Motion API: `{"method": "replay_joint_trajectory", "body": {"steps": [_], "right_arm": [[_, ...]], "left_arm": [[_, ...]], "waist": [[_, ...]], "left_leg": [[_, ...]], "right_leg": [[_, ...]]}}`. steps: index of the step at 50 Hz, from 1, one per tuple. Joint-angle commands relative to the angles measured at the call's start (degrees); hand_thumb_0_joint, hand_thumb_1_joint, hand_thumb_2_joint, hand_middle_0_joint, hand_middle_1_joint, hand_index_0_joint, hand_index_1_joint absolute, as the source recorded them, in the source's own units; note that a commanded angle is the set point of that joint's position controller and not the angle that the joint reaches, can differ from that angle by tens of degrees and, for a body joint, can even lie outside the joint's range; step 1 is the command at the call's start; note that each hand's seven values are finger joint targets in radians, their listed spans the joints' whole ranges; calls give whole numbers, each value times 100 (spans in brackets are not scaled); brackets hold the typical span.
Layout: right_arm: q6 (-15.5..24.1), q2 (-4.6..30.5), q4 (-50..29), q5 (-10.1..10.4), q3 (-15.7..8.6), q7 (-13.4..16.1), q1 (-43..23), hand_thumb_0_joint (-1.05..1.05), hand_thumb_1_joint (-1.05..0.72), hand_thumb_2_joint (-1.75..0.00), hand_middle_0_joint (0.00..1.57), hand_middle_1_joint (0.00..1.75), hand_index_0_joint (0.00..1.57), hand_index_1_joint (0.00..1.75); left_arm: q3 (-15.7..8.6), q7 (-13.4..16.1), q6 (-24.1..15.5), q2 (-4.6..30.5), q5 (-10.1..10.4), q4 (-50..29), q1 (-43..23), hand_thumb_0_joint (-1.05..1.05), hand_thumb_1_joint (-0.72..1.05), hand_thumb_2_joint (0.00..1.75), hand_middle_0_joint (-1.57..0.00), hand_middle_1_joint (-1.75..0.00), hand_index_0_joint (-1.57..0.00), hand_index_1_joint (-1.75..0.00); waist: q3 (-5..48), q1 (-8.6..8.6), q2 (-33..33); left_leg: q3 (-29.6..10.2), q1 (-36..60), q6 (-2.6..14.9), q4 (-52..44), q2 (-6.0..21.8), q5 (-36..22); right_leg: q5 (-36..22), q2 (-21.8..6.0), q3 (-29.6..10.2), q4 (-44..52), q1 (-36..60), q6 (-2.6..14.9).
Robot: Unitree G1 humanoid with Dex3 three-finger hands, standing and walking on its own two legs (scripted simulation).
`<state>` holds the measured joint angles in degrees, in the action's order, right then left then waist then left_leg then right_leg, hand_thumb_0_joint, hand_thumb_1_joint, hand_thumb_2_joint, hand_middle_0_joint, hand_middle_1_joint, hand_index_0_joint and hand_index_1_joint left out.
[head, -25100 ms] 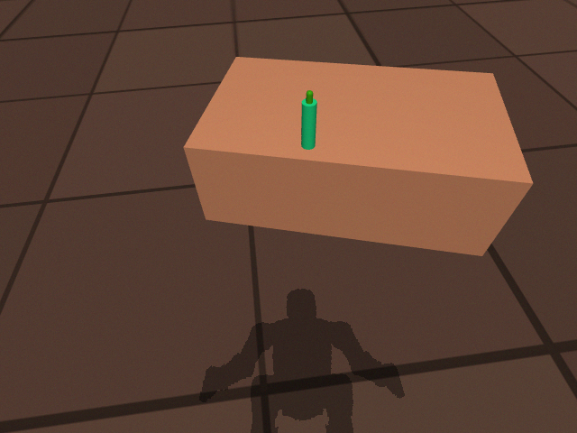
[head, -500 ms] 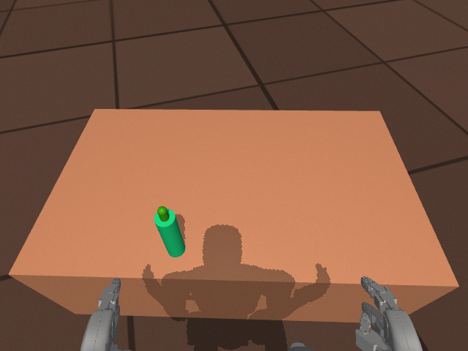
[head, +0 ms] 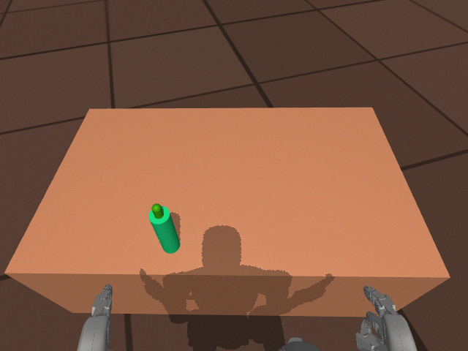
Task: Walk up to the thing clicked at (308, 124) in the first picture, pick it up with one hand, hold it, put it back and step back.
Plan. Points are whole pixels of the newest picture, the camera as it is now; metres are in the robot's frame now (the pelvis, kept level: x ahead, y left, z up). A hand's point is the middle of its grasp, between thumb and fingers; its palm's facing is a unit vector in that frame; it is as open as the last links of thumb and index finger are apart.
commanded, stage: home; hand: left
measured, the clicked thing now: (164, 227) +0.45 +0.19 -0.19
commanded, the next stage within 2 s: stand in 0.12 s
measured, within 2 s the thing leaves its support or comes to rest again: neither
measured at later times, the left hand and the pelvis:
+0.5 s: hand out of the picture +0.12 +0.24 -0.11, palm faces +0.00 -0.93 -0.36, open 13.9 cm; pelvis +0.01 +0.00 +0.01, yaw +1 degrees
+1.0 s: hand out of the picture +0.06 +0.24 -0.11, palm faces +0.04 -0.94 -0.35, open 7.4 cm; pelvis +0.00 +0.00 +0.05, yaw +2 degrees
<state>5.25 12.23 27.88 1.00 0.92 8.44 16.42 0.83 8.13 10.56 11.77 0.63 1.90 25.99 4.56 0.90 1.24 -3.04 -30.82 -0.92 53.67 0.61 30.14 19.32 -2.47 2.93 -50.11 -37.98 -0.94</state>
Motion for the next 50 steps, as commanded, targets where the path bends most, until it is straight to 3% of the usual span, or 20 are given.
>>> {"method": "replay_joint_trajectory", "body": {"steps": [1, 8, 11, 12, 13, 14, 15, 17, 19, 22, 24, 28, 30, 35, 38, 40, 43, 45, 48, 50], "right_arm": [[409, 668, -865, -6, -238, 87, -447, 0, -90, -90, 20, 30, 20, 30], [524, 655, -750, -19, -220, 133, -469, 0, -90, -90, 20, 30, 20, 30], [547, 657, -686, -34, -240, 142, -428, 0, -90, -90, 20, 30, 20, 30], [557, 675, -676, -31, -238, 141, -439, 0, -90, -90, 20, 30, 20, 30], [156, 1568, 497, -720, -515, -200, -537, 0, -90, -90, 20, 30, 20, 30], [8, 1546, 672, -735, -537, -327, -317, 0, -90, -90, 20, 30, 20, 30], [-73, 1470, 727, -707, -525, -400, -333, 0, -90, -90, 20, 30, 20, 30], [-119, 1499, 750, -575, -538, -520, -491, 0, -90, -90, 20, 30, 20, 30], [-132, 1535, 867, -442, -551, -641, -535, 0, -90, -90, 20, 30, 20, 30], [-177, 1559, 1120, -404, -585, -687, -607, 0, -90, -90, 20, 30, 20, 30], [-210, 1527, 1327, -381, -577, -705, -571, 0, -90, -90, 20, 30, 20, 30], [-301, 1602, 1664, -380, -596, -712, -544, 0, -90, -90, 20, 30, 20, 30], [-318, 1613, 1814, -344, -607, -718, -558, 0, -90, -90, 20, 30, 20, 30], [-363, 1590, 2263, -287, -557, -693, -368, 0, -90, -90, 20, 30, 20, 30], [-380, 1669, 2481, -288, -518, -682, -361, 0, -90, -90, 20, 30, 20, 30], [-380, 1723, 2600, -284, -512, -688, -453, 0, -90, -90, 20, 30, 20, 30], [-388, 1773, 2762, -277, -478, -695, -567, 0, -90, -90, 20, 30, 20, 30], [-389, 1774, 2836, -268, -468, -711, -653, 0, -90, -90, 20, 30, 20, 30], [-393, 1705, 2965, -243, -447, -718, -600, 0, -90, -90, 20, 30, 20, 30], [-413, 1710, 3023, -234, -446, -731, -592, 0, -90, -90, 20, 30, 20, 30]], "left_arm": [[-306, 99, -239, 617, -48, -997, -109, 0, -55, 5, -5, -6, -5, -6], [-316, 117, -201, 622, -64, -1142, -181, 0, -58, 4, -5, -5, -5, -5], [-300, 115, -173, 598, -74, -1109, -113, 0, -60, 3, -4, -5, -4, -5], [-241, 111, -153, 528, -71, -994, -135, 0, -52, 11, -12, -13, -12, -13], [-617, -230, -662, 1417, -602, 1016, -785, 0, -44, 19, -20, -21, -20, -21], [-650, -404, -867, 1429, -672, 1372, -668, 0, -36, 27, -20, -29, -20, -29], [-633, -468, -984, 1424, -658, 1583, -664, 0, -28, 35, -20, -30, -20, -30], [-539, -615, -1129, 1387, -501, 1931, -785, 0, -12, 51, -20, -30, -20, -30], [-508, -697, -1199, 1391, -411, 2329, -996, 0, 4, 67, -20, -30, -20, -30], [-529, -727, -1254, 1519, -333, 2891, -1171, 0, 28, 90, -20, -30, -20, -30], [-540, -712, -1287, 1599, -345, 3232, -1288, 0, 44, 90, -20, -30, -20, -30], [-539, -683, -1268, 1668, -311, 3778, -1501, 0, 76, 90, -20, -30, -20, -30], [-532, -675, -1269, 1715, -297, 4070, -1455, 0, 90, 90, -20, -30, -20, -30], [-488, -643, -1292, 1841, -259, 4682, -1476, 0, 90, 90, -20, -30, -20, -30], [-460, -629, -1257, 1854, -207, 4934, -1635, 0, 90, 90, -20, -30, -20, -30], [-426, -621, -1237, 1806, -194, 5128, -1618, 0, 90, 90, -20, -30, -20, -30], [-415, -644, -1183, 1839, -172, 5369, -1720, 0, 90, 90, -20, -30, -20, -30], [-394, -658, -1199, 1814, -194, 5518, -1718, 0, 90, 90, -20, -30, -20, -30], [-382, -669, -1241, 1846, -201, 5715, -1755, 0, 90, 90, -20, -30, -20, -30], [-376, -677, -1229, 1866, -201, 5772, -1885, 0, 90, 90, -20, -30, -20, -30]], "waist": [[507, 15, -261], [598, 10, -71], [763, 8, 22], [669, 52, -70], [-67, -210, -250], [322, -196, -273], [334, -207, -289], [181, -218, -47], [100, -249, 26], [143, -225, 44], [75, -169, -25], [-355, -153, -2], [-301, -180, -23], [-187, -92, -337], [-273, -74, -176], [-345, -152, -77], [-722, -208, 47], [-765, -246, 9], [-775, -212, -154], [-1013, -192, -169]], "left_leg": [[269, -607, 178, -995, -180, -680], [215, -446, 132, -1052, -153, -906], [161, -305, 76, -1022, -134, -1377], [135, -319, 78, -1065, -118, -1321], [-284, -52, 256, -1169, 102, -1857], [-241, 168, 393, -1122, 218, -2224], [-297, 232, 450, -1147, 194, -2140], [-458, 409, 495, -1469, 214, -1758], [-529, 471, 436, -1654, 220, -1483], [-518, 644, 398, -1686, 195, -1792], [-475, 874, 372, -1683, 172, -2029], [-654, 864, 425, -2133, 243, -1613], [-629, 923, 379, -2207, 237, -1785], [-407, 1468, 270, -2235, 161, -2150], [-506, 1655, 275, -2616, 263, -2337], [-567, 1596, 267, -2819, 326, -2396], [-733, 1355, 272, -3357, 427, -1842], [-683, 1292, 273, -3424, 383, -1705], [-585, 1545, 251, -3404, 354, -1882], [-595, 1461, 239, -3545, 332, -1560]], "right_leg": [[-126, 103, 73, 925, 1246, 68], [-312, 119, 95, 845, 1299, 98], [-669, 144, 140, 733, 1336, 132], [-634, 153, 157, 739, 1287, 128], [-725, -219, -328, 715, 1865, 513], [-1006, -307, -373, 544, 2000, 650], [-978, -301, -417, 606, 1998, 682], [-685, -239, -400, 702, 1823, 601], [-513, -241, -411, 835, 1874, 546], [-1135, -304, -487, 914, 2131, 495], [-1418, -383, -555, 1079, 2154, 516], [-730, -350, -507, 1404, 2121, 454], [-942, -377, -491, 1564, 2407, 453], [-1498, -673, -724, 2107, 2747, 505], [-1531, -618, -582, 2206, 2814, 432], [-1448, -557, -466, 2265, 3034, 375], [-656, -442, -401, 2463, 3081, 282], [-617, -473, -425, 2584, 3226, 264], [-760, -547, -501, 2783, 3214, 262], [-200, -518, -534, 2993, 3059, 224]]}}
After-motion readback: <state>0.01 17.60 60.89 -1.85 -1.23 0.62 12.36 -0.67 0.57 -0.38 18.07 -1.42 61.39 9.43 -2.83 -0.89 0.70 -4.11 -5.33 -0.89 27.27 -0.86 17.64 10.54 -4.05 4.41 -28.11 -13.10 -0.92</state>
